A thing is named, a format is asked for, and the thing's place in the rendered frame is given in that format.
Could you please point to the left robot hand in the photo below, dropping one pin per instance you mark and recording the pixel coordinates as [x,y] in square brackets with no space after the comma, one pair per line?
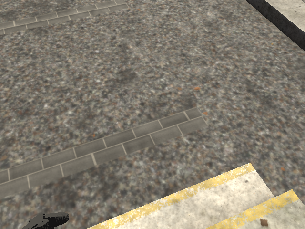
[48,221]

